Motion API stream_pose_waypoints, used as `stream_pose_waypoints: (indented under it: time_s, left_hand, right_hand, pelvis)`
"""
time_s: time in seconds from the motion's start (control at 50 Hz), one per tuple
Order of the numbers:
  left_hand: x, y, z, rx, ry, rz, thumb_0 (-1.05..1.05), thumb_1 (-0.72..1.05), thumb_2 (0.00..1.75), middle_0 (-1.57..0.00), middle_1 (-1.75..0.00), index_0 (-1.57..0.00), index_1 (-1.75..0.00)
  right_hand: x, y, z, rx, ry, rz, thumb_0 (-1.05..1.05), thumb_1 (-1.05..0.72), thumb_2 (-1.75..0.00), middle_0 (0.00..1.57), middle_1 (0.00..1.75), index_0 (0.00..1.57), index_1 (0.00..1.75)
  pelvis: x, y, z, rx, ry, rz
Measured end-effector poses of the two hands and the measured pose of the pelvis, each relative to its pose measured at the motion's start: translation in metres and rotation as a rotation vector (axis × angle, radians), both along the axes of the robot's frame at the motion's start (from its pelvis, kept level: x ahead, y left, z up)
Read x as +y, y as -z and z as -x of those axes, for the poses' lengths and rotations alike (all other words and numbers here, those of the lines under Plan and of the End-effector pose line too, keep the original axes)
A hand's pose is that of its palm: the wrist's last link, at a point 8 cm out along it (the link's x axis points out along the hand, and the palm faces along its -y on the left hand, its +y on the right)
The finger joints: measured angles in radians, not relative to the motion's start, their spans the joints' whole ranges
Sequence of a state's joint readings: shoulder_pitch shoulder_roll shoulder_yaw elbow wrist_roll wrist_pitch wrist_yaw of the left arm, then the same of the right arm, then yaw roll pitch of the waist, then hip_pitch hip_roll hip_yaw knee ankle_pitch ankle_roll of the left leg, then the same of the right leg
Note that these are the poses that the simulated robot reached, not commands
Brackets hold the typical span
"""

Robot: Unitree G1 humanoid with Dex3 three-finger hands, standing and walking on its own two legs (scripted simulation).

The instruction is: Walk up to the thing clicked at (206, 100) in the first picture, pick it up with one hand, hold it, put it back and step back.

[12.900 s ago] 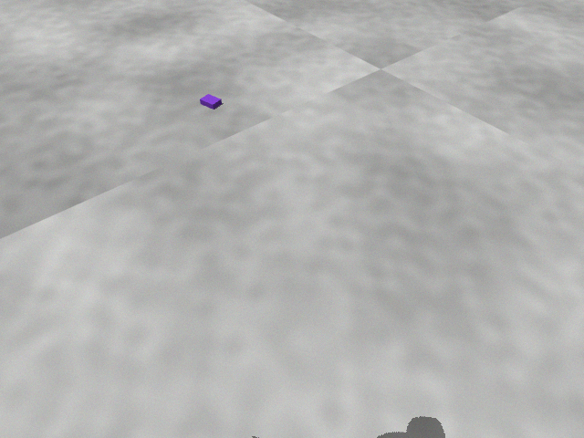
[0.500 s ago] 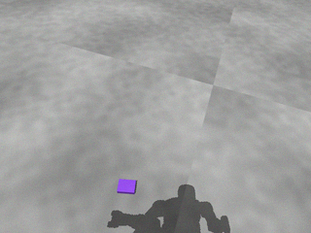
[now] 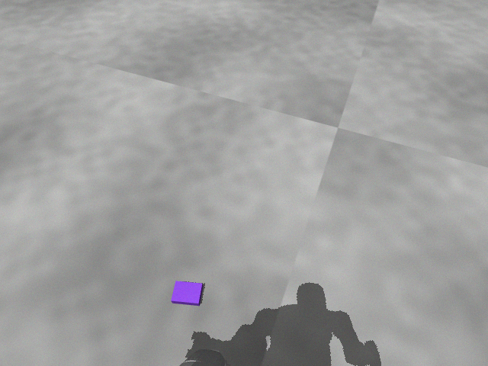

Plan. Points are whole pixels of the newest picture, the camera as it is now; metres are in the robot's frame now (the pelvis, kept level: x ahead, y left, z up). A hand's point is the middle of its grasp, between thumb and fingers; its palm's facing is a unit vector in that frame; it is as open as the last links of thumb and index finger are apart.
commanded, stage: walk up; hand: left
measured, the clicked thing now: (187, 293) +0.43 +0.27 -0.74
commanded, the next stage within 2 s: stand in 1.48 s
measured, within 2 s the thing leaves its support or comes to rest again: neither
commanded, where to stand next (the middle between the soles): +0.05 +0.03 m, yaw +1 degrees
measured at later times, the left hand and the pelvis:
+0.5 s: hand out of the picture +0.11 +0.30 -0.14, palm faces +0.00 -0.91 -0.41, open 7.4 cm; pelvis +0.01 +0.03 +0.00, yaw +1 degrees
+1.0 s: hand out of the picture +0.07 +0.29 -0.13, palm faces +0.01 -0.94 -0.35, open 7.4 cm; pelvis -0.01 +0.03 +0.02, yaw +1 degrees
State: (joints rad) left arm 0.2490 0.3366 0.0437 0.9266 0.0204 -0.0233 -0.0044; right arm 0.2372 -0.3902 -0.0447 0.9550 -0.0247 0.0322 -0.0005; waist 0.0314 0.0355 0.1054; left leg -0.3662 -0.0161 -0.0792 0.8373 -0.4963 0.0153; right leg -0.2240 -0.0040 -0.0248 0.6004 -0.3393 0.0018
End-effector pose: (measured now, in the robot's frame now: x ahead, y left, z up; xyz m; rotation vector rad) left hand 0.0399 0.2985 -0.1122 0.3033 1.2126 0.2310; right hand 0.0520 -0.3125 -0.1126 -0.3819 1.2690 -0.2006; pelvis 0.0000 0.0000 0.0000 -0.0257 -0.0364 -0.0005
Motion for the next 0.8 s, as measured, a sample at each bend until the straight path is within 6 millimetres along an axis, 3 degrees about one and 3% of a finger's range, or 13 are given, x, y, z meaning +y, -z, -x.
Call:
stream_pose_waypoints:
  time_s: [0.12,0.22,0.3,0.38,0.46,0.62,0.8]
  left_hand:
    - [0.031,0.003,-0.029,-0.035,-0.004,-0.040,0.01,0.90,0.89,-0.21,-0.30,-0.21,-0.30]
    - [0.049,-0.009,-0.053,-0.062,0.003,-0.067,0.01,0.90,0.90,-0.20,-0.30,-0.21,-0.30]
    - [0.054,-0.015,-0.064,-0.093,0.017,-0.088,0.01,0.91,0.90,-0.20,-0.30,-0.21,-0.30]
    - [0.048,-0.017,-0.062,-0.088,0.035,-0.097,0.01,0.91,0.90,-0.20,-0.30,-0.21,-0.30]
    - [0.044,-0.016,-0.059,-0.072,0.047,-0.076,0.01,0.90,0.90,-0.20,-0.30,-0.21,-0.30]
    - [0.037,-0.012,-0.059,-0.068,0.041,-0.017,0.01,0.90,0.90,-0.20,-0.30,-0.21,-0.30]
    - [0.030,-0.010,-0.046,-0.038,0.036,0.015,0.01,0.90,0.90,-0.20,-0.30,-0.21,-0.30]
  right_hand:
    - [0.022,0.001,-0.036,-0.059,-0.036,-0.011,0.00,-0.90,-0.90,0.21,0.30,0.20,0.30]
    - [0.038,-0.008,-0.058,-0.113,-0.053,-0.026,0.00,-0.90,-0.90,0.21,0.30,0.20,0.30]
    - [0.042,-0.007,-0.072,-0.145,-0.059,-0.041,0.00,-0.90,-0.90,0.21,0.30,0.20,0.30]
    - [0.042,-0.002,-0.082,-0.173,-0.038,-0.062,0.00,-0.90,-0.90,0.21,0.30,0.20,0.30]
    - [0.045,-0.001,-0.081,-0.177,-0.031,-0.072,0.00,-0.90,-0.90,0.21,0.30,0.20,0.30]
    - [0.052,-0.010,-0.059,-0.110,-0.032,-0.070,0.00,-0.90,-0.90,0.21,0.30,0.20,0.30]
    - [0.048,-0.020,-0.047,-0.096,-0.010,-0.052,0.00,-0.90,-0.90,0.21,0.30,0.20,0.30]
  pelvis:
    - [0.018,0.006,-0.008,-0.003,-0.026,-0.038]
    - [0.026,-0.001,-0.010,0.003,-0.035,-0.011]
    - [0.025,-0.001,-0.012,0.007,-0.025,-0.016]
    - [0.024,0.001,-0.013,-0.012,-0.022,0.000]
    - [0.029,0.000,-0.014,-0.016,-0.026,-0.024]
    - [0.031,-0.010,-0.009,-0.019,-0.017,-0.028]
    - [0.031,-0.018,-0.001,-0.023,-0.016,-0.024]
